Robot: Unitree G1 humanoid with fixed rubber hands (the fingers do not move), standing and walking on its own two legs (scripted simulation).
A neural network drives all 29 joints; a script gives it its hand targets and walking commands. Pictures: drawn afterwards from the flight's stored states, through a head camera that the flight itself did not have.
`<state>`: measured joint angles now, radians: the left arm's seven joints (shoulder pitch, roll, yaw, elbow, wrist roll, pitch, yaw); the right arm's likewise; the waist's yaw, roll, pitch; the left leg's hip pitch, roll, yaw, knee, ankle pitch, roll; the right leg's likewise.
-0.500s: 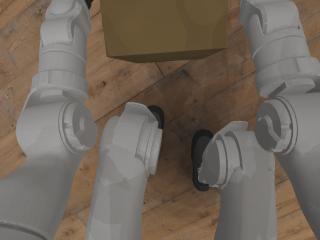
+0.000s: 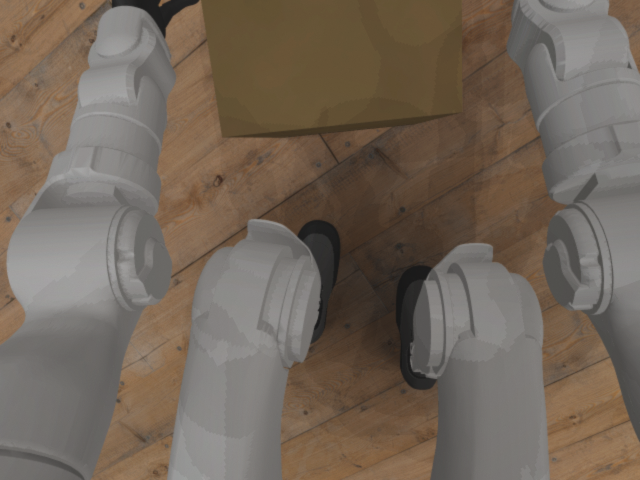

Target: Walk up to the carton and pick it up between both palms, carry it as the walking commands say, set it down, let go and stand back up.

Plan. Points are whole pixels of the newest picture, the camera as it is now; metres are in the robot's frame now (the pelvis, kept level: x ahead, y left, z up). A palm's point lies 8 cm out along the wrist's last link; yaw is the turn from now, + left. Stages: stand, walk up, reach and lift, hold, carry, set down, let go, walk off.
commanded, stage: set down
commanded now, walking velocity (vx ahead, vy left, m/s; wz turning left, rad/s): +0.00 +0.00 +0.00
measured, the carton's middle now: out of the picture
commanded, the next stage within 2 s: let go in 1.38 s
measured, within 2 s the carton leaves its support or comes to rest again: neither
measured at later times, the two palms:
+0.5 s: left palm out of the picture +0.51 +0.27 -0.03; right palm out of the picture +0.58 -0.08 -0.02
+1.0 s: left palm out of the picture +0.50 +0.28 +0.12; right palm out of the picture +0.58 -0.09 +0.12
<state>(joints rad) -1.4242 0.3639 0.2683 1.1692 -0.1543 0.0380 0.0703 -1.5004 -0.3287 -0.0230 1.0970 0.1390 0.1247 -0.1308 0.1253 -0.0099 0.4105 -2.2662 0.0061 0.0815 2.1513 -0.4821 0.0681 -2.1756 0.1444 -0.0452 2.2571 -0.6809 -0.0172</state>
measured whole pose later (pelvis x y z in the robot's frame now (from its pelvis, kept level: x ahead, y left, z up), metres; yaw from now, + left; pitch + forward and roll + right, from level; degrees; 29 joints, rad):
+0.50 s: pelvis +0.01 +0.00 +0.08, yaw +0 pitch +41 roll -1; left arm -1.27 0.32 0.32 0.94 -0.07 0.16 0.05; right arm -1.39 -0.26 -0.16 0.99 0.04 0.21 -0.14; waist 0.12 -0.04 0.14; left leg -2.13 -0.04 0.03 1.87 -0.46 0.04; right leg -2.03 0.13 -0.04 1.96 -0.64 -0.03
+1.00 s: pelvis +0.03 +0.00 +0.22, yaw +1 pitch +44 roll -2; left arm -1.07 0.28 0.33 0.82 -0.06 0.17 0.00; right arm -1.19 -0.24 -0.20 0.89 0.01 0.20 -0.09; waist 0.11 -0.04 0.00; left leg -1.76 -0.06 0.00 1.36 -0.35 0.04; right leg -1.68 0.12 0.01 1.42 -0.50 -0.02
